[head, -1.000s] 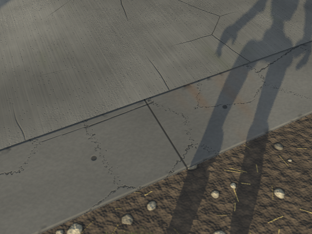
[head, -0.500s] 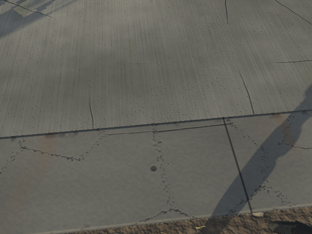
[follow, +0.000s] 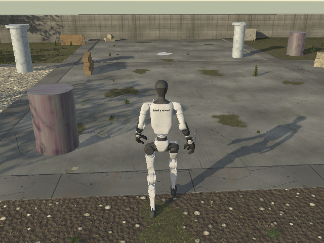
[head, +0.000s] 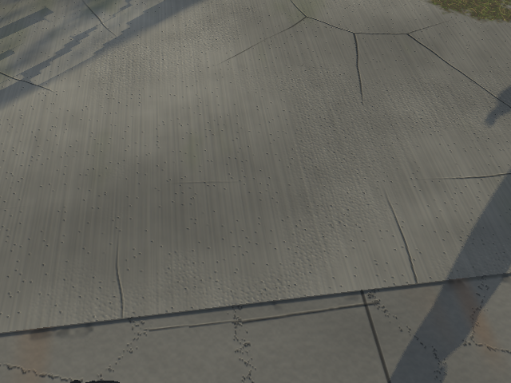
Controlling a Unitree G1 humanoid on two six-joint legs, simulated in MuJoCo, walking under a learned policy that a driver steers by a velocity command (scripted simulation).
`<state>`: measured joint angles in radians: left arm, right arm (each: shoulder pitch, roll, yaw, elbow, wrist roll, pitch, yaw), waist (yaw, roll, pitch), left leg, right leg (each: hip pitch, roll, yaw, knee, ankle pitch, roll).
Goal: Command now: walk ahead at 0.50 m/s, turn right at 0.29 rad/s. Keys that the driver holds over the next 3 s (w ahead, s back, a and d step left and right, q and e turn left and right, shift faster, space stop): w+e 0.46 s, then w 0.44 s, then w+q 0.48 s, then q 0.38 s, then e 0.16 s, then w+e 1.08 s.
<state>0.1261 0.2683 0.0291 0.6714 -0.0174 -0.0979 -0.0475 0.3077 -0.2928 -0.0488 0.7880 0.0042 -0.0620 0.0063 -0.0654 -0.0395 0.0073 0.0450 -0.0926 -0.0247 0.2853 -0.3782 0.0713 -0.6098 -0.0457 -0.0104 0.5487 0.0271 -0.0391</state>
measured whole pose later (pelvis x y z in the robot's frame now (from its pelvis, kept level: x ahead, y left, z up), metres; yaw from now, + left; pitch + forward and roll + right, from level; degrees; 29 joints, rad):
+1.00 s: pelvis +0.55 -0.10 +0.00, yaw -20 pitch +3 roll +1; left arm 0.03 0.26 0.02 0.60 -0.01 -0.09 -0.04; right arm 0.44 -0.30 -0.05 0.86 0.03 -0.05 0.01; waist -0.12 -0.03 0.01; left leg 0.01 0.00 -0.01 0.35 -0.40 -0.01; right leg -0.47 -0.03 0.01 0.48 -0.06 -0.05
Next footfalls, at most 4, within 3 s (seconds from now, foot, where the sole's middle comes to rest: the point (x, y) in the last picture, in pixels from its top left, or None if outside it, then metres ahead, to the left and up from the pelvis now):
0.06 right None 0.21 -0.11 -0.77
0.52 left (226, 369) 0.50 0.06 -0.77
1.00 right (344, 305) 0.66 -0.27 -0.77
1.52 left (265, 213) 0.99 -0.08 -0.77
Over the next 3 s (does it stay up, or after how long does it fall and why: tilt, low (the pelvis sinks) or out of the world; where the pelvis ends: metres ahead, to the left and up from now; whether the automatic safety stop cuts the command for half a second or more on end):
stays up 1.35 -0.32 0.01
